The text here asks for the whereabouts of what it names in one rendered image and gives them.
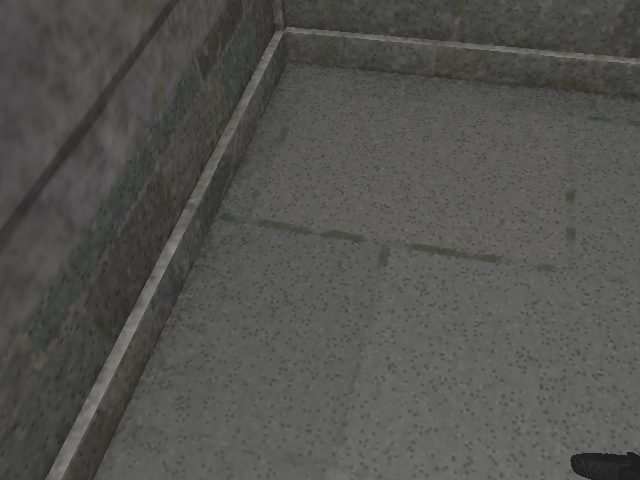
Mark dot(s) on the robot right hand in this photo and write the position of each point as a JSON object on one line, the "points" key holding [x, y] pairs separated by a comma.
{"points": [[598, 466]]}

